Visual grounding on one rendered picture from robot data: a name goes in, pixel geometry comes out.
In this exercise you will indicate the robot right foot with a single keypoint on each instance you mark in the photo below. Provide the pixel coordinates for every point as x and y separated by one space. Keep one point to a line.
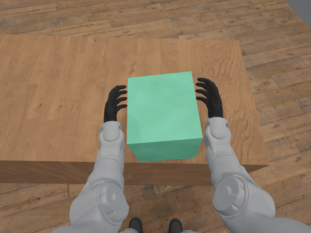
175 226

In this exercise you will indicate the carton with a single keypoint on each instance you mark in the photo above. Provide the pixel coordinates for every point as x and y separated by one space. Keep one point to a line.
162 117

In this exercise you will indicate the robot left forearm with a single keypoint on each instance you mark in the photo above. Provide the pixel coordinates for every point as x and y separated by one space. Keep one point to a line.
109 164

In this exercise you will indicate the pedestal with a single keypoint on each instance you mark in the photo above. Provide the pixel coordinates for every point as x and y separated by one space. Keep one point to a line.
53 91

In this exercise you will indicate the right robot upper arm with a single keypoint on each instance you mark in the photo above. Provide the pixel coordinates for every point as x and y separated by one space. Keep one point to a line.
246 208

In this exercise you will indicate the robot left foot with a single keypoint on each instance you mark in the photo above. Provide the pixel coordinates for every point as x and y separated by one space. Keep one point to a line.
135 223

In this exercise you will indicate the left robot upper arm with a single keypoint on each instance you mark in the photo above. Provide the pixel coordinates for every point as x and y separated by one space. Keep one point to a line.
99 210

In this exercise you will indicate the robot foot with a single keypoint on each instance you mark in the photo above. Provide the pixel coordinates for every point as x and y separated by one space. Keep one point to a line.
135 223
175 226

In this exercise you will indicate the robot left hand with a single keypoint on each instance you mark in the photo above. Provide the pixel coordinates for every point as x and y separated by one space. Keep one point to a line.
111 108

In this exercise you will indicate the robot right forearm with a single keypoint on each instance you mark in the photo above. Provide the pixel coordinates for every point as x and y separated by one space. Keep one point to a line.
222 160

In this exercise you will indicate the robot right hand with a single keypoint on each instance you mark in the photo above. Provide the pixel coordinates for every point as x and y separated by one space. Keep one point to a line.
213 100

